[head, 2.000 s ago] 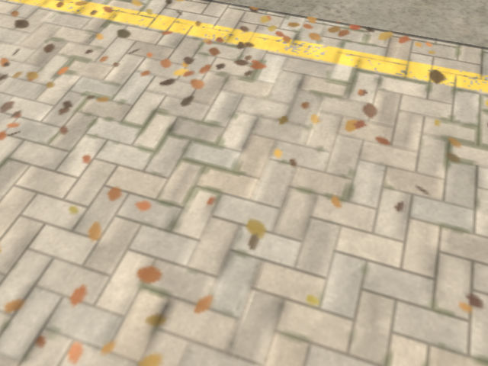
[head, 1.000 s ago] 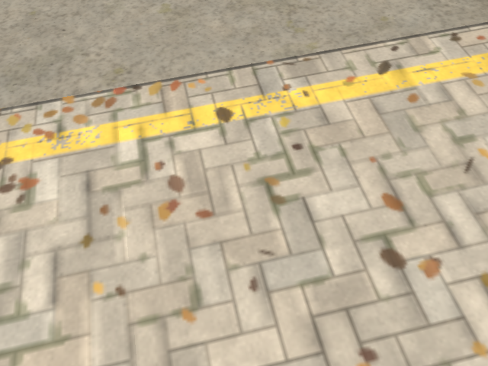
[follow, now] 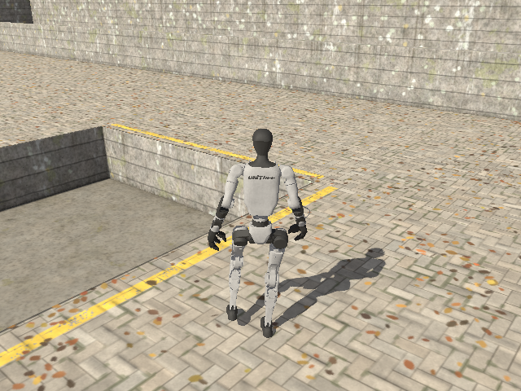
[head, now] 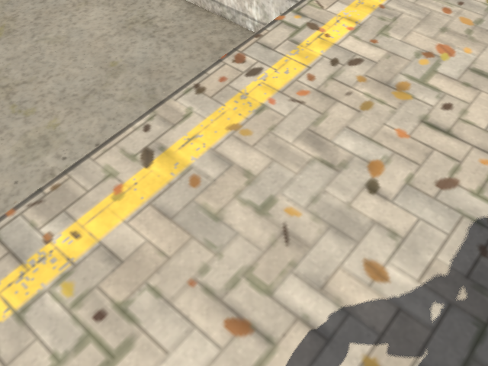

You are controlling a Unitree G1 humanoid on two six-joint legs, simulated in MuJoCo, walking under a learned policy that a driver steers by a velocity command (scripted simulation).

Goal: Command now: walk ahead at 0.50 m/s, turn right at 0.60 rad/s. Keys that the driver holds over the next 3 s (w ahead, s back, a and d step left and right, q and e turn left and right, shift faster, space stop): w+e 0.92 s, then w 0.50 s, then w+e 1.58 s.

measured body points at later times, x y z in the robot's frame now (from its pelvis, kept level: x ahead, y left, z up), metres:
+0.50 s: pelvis +0.29 +0.04 +0.00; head +0.31 +0.04 +0.45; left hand +0.47 +0.28 -0.12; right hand +0.29 -0.25 -0.11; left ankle +0.32 +0.13 -0.74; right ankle +0.24 -0.08 -0.66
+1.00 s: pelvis +0.51 -0.12 +0.00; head +0.54 -0.14 +0.44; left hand +0.75 +0.06 -0.12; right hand +0.46 -0.40 -0.12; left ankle +0.60 +0.03 -0.66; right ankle +0.51 -0.16 -0.74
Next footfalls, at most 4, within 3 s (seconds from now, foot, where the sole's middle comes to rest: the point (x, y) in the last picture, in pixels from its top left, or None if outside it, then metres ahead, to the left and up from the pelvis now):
0.28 left None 0.36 0.12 -0.78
0.80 right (335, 335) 0.54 -0.18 -0.78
1.36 left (341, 224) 0.90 -0.24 -0.78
1.88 right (441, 204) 0.98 -0.57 -0.78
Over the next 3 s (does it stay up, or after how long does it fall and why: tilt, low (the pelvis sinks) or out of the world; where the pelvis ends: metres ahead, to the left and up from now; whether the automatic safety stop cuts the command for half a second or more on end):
stays up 1.16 -0.94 -0.02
